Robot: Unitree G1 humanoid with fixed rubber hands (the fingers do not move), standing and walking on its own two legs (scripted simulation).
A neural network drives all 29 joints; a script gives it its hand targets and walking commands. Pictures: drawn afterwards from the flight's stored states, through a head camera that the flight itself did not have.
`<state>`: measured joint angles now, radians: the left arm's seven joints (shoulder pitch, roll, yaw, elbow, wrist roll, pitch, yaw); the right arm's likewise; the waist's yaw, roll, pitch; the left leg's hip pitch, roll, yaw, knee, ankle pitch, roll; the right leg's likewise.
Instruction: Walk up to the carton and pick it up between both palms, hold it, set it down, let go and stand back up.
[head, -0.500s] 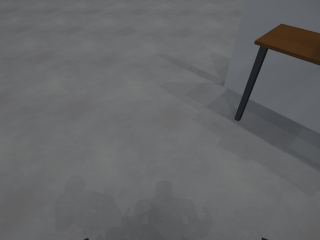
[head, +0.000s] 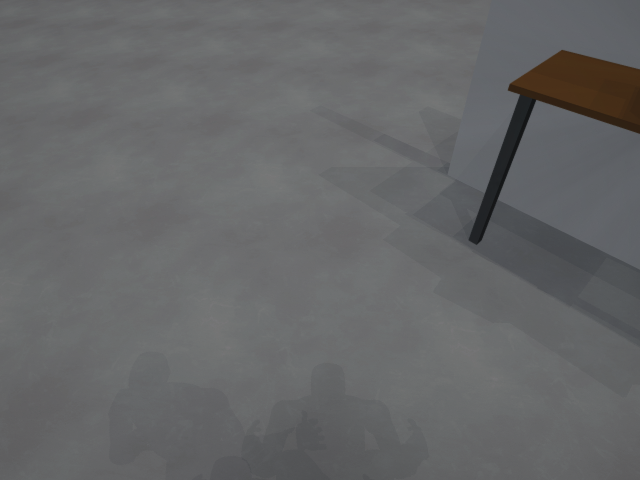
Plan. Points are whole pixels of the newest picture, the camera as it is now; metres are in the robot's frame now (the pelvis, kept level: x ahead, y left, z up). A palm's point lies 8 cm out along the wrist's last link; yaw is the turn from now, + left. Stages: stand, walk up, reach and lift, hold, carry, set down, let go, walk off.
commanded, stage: stand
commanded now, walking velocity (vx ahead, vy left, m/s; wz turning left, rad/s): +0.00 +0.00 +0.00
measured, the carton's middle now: out of the picture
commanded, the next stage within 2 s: walk up in 0.42 s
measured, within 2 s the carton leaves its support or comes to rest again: neither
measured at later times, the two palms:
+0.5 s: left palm out of the picture +0.09 +0.25 -0.10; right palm out of the picture +0.09 -0.25 -0.10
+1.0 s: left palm (244, 442) +0.22 +0.14 -0.09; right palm out of the picture +0.00 -0.41 -0.11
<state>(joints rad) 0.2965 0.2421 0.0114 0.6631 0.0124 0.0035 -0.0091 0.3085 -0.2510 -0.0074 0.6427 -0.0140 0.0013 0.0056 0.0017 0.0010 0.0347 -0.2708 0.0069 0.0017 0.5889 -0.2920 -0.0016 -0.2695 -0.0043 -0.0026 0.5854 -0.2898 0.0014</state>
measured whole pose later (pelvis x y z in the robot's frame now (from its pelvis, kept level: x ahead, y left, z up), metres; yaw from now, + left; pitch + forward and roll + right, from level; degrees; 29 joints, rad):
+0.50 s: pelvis +0.00 +0.00 +0.00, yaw +0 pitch -2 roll +0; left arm 0.31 0.25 0.01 0.69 0.01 0.00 -0.01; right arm 0.32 -0.26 0.00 0.67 -0.01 0.00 0.00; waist 0.00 0.00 0.03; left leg -0.26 0.01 0.00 0.57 -0.28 0.00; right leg -0.26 0.00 0.00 0.57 -0.28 0.00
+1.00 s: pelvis +0.05 -0.10 -0.01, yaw -17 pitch -2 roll +2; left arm 0.33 0.31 0.08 0.68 0.03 0.02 -0.13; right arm 0.38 -0.37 -0.08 0.76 -0.08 -0.06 -0.03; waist -0.04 0.01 0.04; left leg -0.01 0.22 0.26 0.50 -0.41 0.01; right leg -0.50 -0.15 0.00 0.75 -0.21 0.00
